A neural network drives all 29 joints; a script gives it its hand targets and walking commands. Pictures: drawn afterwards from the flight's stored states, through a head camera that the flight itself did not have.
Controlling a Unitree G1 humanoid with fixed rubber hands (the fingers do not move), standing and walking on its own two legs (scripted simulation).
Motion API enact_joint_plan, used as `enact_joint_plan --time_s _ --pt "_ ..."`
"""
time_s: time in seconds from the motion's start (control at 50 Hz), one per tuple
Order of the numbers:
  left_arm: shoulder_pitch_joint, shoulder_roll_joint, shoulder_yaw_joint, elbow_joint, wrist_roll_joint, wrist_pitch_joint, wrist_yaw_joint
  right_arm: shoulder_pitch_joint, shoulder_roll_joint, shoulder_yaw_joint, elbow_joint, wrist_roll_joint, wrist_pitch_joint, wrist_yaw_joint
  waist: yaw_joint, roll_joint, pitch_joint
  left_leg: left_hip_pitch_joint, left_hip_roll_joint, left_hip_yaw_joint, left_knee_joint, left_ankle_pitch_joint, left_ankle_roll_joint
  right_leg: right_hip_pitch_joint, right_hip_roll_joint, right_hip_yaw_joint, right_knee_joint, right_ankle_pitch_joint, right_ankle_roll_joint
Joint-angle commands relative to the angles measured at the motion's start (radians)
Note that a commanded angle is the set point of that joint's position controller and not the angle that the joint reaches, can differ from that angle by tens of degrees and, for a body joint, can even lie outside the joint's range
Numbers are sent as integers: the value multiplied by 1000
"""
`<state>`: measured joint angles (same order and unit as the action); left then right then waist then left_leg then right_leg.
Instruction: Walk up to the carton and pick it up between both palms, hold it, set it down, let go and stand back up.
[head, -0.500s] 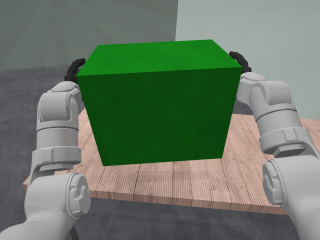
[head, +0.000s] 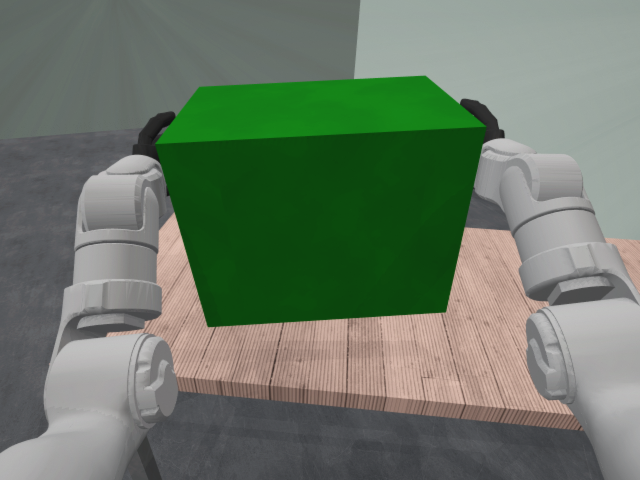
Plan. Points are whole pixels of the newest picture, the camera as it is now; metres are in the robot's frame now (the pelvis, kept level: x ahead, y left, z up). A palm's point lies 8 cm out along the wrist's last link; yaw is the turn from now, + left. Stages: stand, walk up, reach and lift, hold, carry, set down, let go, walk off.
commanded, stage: hold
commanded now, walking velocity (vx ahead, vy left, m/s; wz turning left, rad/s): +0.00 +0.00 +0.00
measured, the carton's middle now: (320, 197) +0.39 +0.00 +0.26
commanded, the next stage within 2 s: none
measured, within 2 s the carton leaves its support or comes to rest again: neither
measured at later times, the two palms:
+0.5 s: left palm (154, 178) +0.37 +0.19 +0.28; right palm (482, 162) +0.37 -0.19 +0.31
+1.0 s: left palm (151, 177) +0.37 +0.19 +0.29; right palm (484, 161) +0.37 -0.19 +0.31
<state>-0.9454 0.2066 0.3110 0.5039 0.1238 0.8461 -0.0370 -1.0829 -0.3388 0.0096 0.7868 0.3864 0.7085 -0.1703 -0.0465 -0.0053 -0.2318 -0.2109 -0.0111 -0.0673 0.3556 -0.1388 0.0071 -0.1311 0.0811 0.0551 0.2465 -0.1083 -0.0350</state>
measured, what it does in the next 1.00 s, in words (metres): stands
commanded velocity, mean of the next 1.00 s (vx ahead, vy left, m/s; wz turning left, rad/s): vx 0.00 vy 0.00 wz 0.00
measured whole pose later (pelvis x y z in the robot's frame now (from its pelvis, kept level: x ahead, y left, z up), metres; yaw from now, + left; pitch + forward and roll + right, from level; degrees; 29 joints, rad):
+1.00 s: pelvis +0.00 +0.00 +0.00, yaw +0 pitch -1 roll -1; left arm -0.92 0.19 0.33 0.45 0.13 0.86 -0.04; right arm -1.06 -0.33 0.00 0.75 0.39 0.72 -0.18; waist -0.05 -0.01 -0.22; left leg -0.20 -0.01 -0.07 0.36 -0.14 0.01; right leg -0.12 0.08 0.06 0.25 -0.11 -0.04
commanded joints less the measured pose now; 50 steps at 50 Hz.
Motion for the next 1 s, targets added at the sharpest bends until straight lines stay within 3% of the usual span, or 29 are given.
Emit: enact_joint_plan --time_s 0.0,0.36,0.98 --pt "-788 -555 -342 -208 -212 -69 -155 -849 609 155 -375 191 -58 173 -7 43 -322 98 13 -7 -39 106 -12 116 -30 32 -16 109 19" --pt "-742 -552 -362 -303 -212 -50 -153 -802 605 188 -454 214 -46 159 -10 43 -342 136 7 -7 -17 200 -20 152 -23 31 2 235 29" --pt "-763 -550 -348 -228 -202 -53 -160 -827 609 161 -394 185 -48 168 -9 39 -302 99 10 -3 -40 102 -12 120 -30 32 -17 115 24"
